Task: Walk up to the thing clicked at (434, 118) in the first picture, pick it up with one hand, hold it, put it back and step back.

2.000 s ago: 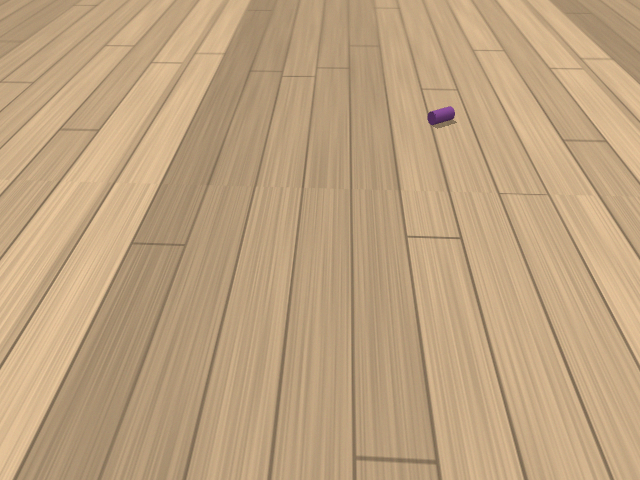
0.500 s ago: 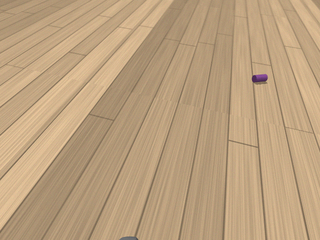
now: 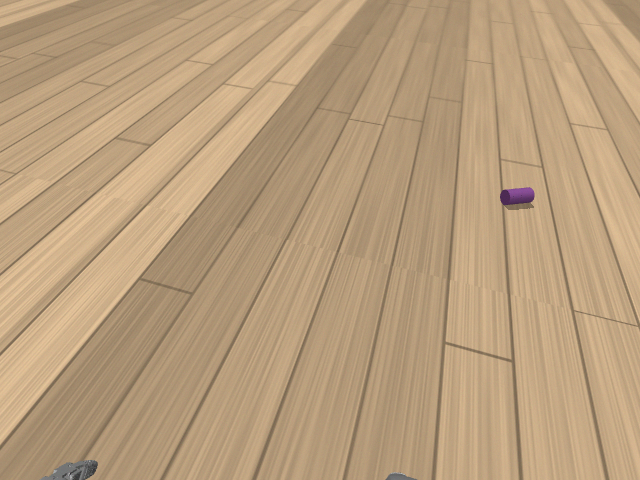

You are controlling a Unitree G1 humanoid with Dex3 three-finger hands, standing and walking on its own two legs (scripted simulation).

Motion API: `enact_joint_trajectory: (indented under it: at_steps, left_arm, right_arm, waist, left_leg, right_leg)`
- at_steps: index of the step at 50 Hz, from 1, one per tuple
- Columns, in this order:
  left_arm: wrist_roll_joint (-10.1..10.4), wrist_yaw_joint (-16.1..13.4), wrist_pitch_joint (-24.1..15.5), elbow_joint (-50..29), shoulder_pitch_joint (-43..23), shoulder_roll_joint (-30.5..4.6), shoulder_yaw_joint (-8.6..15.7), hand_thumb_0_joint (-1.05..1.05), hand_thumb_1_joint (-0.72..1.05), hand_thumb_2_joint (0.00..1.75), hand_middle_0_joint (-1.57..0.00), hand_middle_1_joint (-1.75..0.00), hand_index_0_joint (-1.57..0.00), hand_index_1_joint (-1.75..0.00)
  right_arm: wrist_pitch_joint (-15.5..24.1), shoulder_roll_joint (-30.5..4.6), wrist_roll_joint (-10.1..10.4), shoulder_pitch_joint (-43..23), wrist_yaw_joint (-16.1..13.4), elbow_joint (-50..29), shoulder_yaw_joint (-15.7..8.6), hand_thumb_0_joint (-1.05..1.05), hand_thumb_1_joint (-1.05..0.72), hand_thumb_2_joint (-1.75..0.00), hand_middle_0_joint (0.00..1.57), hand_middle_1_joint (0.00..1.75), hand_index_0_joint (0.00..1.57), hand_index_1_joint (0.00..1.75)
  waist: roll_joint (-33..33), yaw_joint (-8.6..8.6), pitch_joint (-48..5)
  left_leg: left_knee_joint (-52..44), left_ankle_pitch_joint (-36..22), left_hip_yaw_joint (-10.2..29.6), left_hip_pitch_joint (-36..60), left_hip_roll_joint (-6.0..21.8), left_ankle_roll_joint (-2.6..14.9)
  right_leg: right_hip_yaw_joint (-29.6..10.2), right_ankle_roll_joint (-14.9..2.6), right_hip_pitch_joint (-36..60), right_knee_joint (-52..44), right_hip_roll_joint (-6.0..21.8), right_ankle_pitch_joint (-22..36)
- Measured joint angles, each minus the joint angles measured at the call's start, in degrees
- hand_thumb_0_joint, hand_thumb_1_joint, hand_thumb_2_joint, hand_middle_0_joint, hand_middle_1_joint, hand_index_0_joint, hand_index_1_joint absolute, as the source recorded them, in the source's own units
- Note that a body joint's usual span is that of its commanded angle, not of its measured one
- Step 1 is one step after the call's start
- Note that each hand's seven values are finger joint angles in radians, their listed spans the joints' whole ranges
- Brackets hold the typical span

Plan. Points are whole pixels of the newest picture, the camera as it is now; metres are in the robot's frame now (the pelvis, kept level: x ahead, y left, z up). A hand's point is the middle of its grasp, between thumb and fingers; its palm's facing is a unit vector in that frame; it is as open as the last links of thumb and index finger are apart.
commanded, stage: walk up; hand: left
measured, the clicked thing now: (517, 196) +1.57 -1.04 -0.71
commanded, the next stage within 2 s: none
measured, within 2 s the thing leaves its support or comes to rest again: neither
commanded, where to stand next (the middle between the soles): +1.32 -1.37 m, yaw +11 degrees
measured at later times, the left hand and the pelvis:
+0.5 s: hand (223, 422) +0.25 +0.16 -0.17, palm faces +0.06 -0.96 -0.28, open 7.4 cm; pelvis +0.26 -0.11 -0.01, yaw +5 degrees
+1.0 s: hand (332, 251) +0.58 -0.02 -0.11, palm faces +0.05 -0.94 -0.34, open 7.4 cm; pelvis +0.48 -0.30 +0.01, yaw +5 degrees
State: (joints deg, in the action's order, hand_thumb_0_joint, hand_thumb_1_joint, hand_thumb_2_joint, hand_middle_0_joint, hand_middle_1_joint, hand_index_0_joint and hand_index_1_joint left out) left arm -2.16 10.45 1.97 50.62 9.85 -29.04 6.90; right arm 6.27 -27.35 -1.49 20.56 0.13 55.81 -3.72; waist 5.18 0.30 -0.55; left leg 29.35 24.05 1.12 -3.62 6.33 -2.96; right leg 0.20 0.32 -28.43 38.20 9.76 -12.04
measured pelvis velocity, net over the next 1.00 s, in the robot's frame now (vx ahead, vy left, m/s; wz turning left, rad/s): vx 0.48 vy -0.30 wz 0.08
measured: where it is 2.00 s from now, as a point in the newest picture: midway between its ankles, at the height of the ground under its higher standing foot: (473, 318)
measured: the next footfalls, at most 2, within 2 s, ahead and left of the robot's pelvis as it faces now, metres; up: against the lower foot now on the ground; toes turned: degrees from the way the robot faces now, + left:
right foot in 0.02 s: +0.17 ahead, -0.18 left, +0.00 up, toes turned -5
left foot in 0.42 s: +0.37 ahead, +0.00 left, +0.00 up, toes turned +12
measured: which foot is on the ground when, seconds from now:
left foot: down 0.00-0.04, up 0.06-0.40, down 0.42-0.86, up 0.88-1.00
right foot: up 0.00-0.00, down 0.02-0.42, up 0.44-0.82, down 0.84-1.00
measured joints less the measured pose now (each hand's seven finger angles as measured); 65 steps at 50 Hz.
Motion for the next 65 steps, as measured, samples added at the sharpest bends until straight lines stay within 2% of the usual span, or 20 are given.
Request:
enact_joint_trajectory:
  at_steps: [2,4,6,13,19,21,23,26,28,33,37,41,42,44,46,49,53,59,62,65]
  left_arm:
    - [-0.3,-0.8,-1.3,-0.5,-1.0,0.8,0.5,0.01,0.9,0.9,-0.2,-0.3,-0.2,-0.3]
    - [-0.2,-2.0,-2.6,-1.2,-1.4,2.6,0.0,0.01,0.9,0.9,-0.2,-0.3,-0.2,-0.3]
    - [0.2,-2.7,-3.0,-1.4,-0.4,4.5,-1.1,0.01,0.9,0.9,-0.2,-0.3,-0.2,-0.3]
    - [0.2,-3.2,-2.7,-0.2,5.7,5.3,-2.2,0.01,0.9,0.9,-0.2,-0.3,-0.21,-0.3]
    - [-0.1,-3.1,-1.2,-0.9,9.3,2.7,-1.5,0.01,0.9,0.9,-0.2,-0.3,-0.21,-0.3]
    - [0.1,-3.2,-0.8,-1.5,10.7,2.4,-1.5,0.01,0.9,0.9,-0.2,-0.3,-0.2,-0.3]
    - [0.0,-3.8,-0.3,-1.3,10.7,2.9,-1.7,0.01,0.9,0.9,-0.2,-0.3,-0.2,-0.3]
    - [-0.2,-4.0,0.7,-1.4,9.1,3.5,-2.8,0.01,0.9,0.9,-0.2,-0.3,-0.2,-0.3]
    - [0.2,-3.7,0.7,-2.0,7.6,3.1,-2.8,0.01,0.9,0.9,-0.2,-0.3,-0.2,-0.3]
    - [0.4,-2.1,0.9,-4.4,2.6,2.0,-1.6,0.01,0.9,0.9,-0.2,-0.3,-0.2,-0.3]
    - [0.3,-0.8,1.5,-4.9,-0.8,1.1,-0.6,0.01,0.9,0.9,-0.2,-0.3,-0.2,-0.3]
    - [0.5,-0.3,1.1,-4.4,-2.6,0.4,0.1,0.01,0.9,0.9,-0.2,-0.3,-0.2,-0.3]
    - [0.5,-0.3,0.8,-4.4,-2.7,0.2,0.2,0.01,0.9,0.9,-0.2,-0.3,-0.2,-0.3]
    - [0.1,-1.2,-0.5,-4.4,-3.6,1.4,0.6,0.01,0.9,0.9,-0.2,-0.3,-0.2,-0.3]
    - [0.4,-2.2,-1.3,-4.8,-3.5,2.9,-0.2,0.01,0.9,0.9,-0.2,-0.3,-0.2,-0.3]
    - [0.9,-3.2,-1.5,-4.8,-1.3,4.9,-1.5,0.0,0.9,0.9,-0.2,-0.3,-0.2,-0.3]
    - [0.6,-3.8,-1.3,-4.4,2.2,5.5,-1.9,0.01,0.9,0.9,-0.2,-0.3,-0.21,-0.3]
    - [-0.3,-3.8,0.0,-4.8,6.7,3.8,-1.7,0.01,0.9,0.9,-0.2,-0.3,-0.2,-0.3]
    - [-0.2,-3.9,0.6,-5.0,8.6,3.4,-1.8,0.01,0.9,0.9,-0.2,-0.3,-0.2,-0.3]
    - [-0.7,-4.2,1.7,-4.3,8.2,4.0,-2.3,0.01,0.9,0.9,-0.2,-0.3,-0.2,-0.3]
  right_arm:
    - [-1.0,-1.4,0.0,-0.5,-0.8,0.6,-0.4,0.01,-0.9,-0.9,0.21,0.3,0.21,0.3]
    - [-2.3,-1.8,0.7,-2.2,-1.8,1.6,-0.6,0.01,-0.9,-0.9,0.2,0.3,0.21,0.3]
    - [-2.5,-1.7,1.4,-4.0,-1.9,2.3,-0.3,0.01,-0.9,-0.9,0.2,0.3,0.2,0.3]
    - [-1.1,0.8,0.9,-6.0,0.2,-0.2,1.0,0.01,-0.91,-0.9,0.2,0.3,0.2,0.3]
    - [-1.1,3.2,1.1,-5.0,0.5,-2.1,1.5,0.01,-0.9,-0.9,0.2,0.3,0.21,0.3]
    - [-0.3,2.9,1.0,-3.9,0.1,-3.5,1.5,0.01,-0.9,-0.9,0.2,0.3,0.21,0.3]
    - [0.4,2.8,0.3,-3.9,-1.1,-4.7,1.0,0.01,-0.9,-0.9,0.2,0.3,0.21,0.3]
    - [0.6,2.9,1.6,-4.0,-2.3,-6.1,1.2,0.01,-0.9,-0.9,0.2,0.3,0.21,0.3]
    - [0.8,3.1,1.8,-3.4,-2.6,-6.3,1.6,0.01,-0.9,-0.9,0.2,0.3,0.21,0.3]
    - [1.4,2.4,0.9,-1.1,-2.0,-5.0,2.1,0.01,-0.9,-0.9,0.2,0.3,0.21,0.3]
    - [1.5,1.1,0.2,0.5,-1.3,-3.5,1.9,0.01,-0.9,-0.9,0.21,0.3,0.21,0.3]
    - [0.6,-0.7,0.0,1.6,-1.4,-1.9,1.3,0.01,-0.9,-0.9,0.21,0.3,0.21,0.3]
    - [0.2,-1.3,0.1,1.9,-1.6,-1.6,1.1,0.01,-0.9,-0.9,0.21,0.3,0.21,0.3]
    - [-1.1,-2.5,0.4,0.9,-2.4,-0.5,0.6,0.01,-0.9,-0.9,0.2,0.3,0.21,0.3]
    - [-2.4,-2.4,1.0,-0.9,-3.1,0.6,0.6,0.01,-0.9,-0.9,0.2,0.3,0.21,0.3]
    - [-2.0,-1.5,1.6,-3.0,-2.9,1.2,1.1,0.01,-0.9,-0.9,0.2,0.3,0.2,0.3]
    - [-0.8,0.6,1.1,-3.7,-2.0,0.1,2.0,0.01,-0.91,-0.9,0.2,0.3,0.2,0.3]
    - [-0.1,4.1,1.1,-2.4,-1.6,-1.5,2.7,0.01,-0.9,-0.9,0.2,0.3,0.21,0.3]
    - [1.0,3.9,0.5,-1.0,-2.2,-3.4,2.2,0.01,-0.9,-0.9,0.2,0.3,0.21,0.3]
    - [0.8,3.8,0.9,-1.7,-3.3,-5.0,2.1,0.01,-0.9,-0.9,0.2,0.3,0.21,0.3]
  waist:
    - [-2.7,0.42,0.7]
    - [-4.4,1.5,1.9]
    - [-5.5,2.6,2.3]
    - [-6.3,4.4,1.8]
    - [-3.6,5.68,2.2]
    - [-2.7,5.4,2.1]
    - [-0.9,4.04,2.9]
    - [0.8,2.1,3.9]
    - [2.3,1.17,4.1]
    - [3.4,-0.21,4.3]
    - [2.8,-1.5,3.7]
    - [1.0,-2.68,2.3]
    - [0.4,-2.75,1.8]
    - [-2.9,-2.27,2.8]
    - [-4.1,-1.57,3.5]
    - [-5.3,-0.09,3.5]
    - [-5.9,1.99,3.1]
    - [-3.5,4.34,2.8]
    - [-1.8,3.51,2.5]
    - [0.7,1.68,3.5]
  left_leg:
    - [11.4,2.1,1.3,-4.3,3.2,2.01]
    - [29.2,3.7,4.1,-12.7,1.4,4.49]
    - [38.4,0.7,3.5,-19.4,-1.3,5.93]
    - [25.4,-6.0,-5.3,-29.7,-2.2,4.4]
    - [10.0,-13.7,-7.9,-26.5,-2.8,4.29]
    - [4.2,-15.9,-8.4,-21.8,-3.8,5.25]
    - [7.5,-13.7,-8.8,-21.4,-5.0,6.68]
    - [9.6,-9.9,-9.0,-19.5,-4.6,6.03]
    - [7.8,-9.5,-9.1,-16.8,-4.3,5.09]
    - [5.1,-7.6,-8.0,-11.9,-1.9,2.67]
    - [3.4,-5.6,-6.8,-8.7,0.8,1.06]
    - [3.5,-2.6,-5.5,-6.1,4.5,-0.72]
    - [5.3,-1.0,-4.9,-6.3,5.7,-0.29]
    - [16.8,1.6,-1.4,-10.6,8.3,2.99]
    - [30.0,3.2,0.3,-16.9,5.5,4.74]
    - [35.0,0.0,-2.4,-23.4,1.9,5.67]
    - [27.5,-2.4,-6.4,-27.6,-0.6,5.1]
    - [12.2,-9.7,-8.8,-25.2,-3.6,5.15]
    - [6.5,-13.7,-8.7,-20.8,-4.9,6.81]
    - [9.5,-10.2,-9.2,-20.1,-4.9,6.3]
  right_leg:
    - [2.1,0.63,1.6,0.8,-2.5,1.3]
    - [3.7,0.87,2.1,3.6,-3.2,-1.4]
    - [4.9,0.21,5.3,0.8,-3.9,-1.9]
    - [8.8,-3.5,17.0,-11.1,-8.1,-2.9]
    - [10.8,-4.06,24.2,-12.1,-11.4,-9.1]
    - [11.0,-3.99,24.7,-7.2,-11.5,-13.9]
    - [8.3,-3.66,20.6,5.9,-10.4,-17.6]
    - [0.8,-2.22,10.6,24.7,-11.5,-15.2]
    - [-1.6,-1.56,4.8,28.9,-9.6,-11.8]
    - [-4.3,0.11,-4.6,22.3,-3.0,-6.9]
    - [-4.4,0.32,-6.3,12.0,-0.3,-2.3]
    - [-1.8,-0.47,-1.7,2.1,-1.0,0.2]
    - [-0.8,-0.66,0.4,-0.3,-1.8,0.4]
    - [1.4,0.79,0.8,2.8,-4.6,-0.4]
    - [2.4,0.38,1.8,4.0,-5.3,-2.6]
    - [3.7,-1.57,6.0,-0.4,-6.8,-2.7]
    - [5.5,-4.09,11.4,-5.6,-9.6,-3.1]
    - [7.8,-5.89,17.7,-7.4,-13.1,-7.5]
    - [7.8,-5.65,16.3,0.9,-13.3,-13.1]
    - [1.1,-2.63,8.4,18.7,-13.9,-14.3]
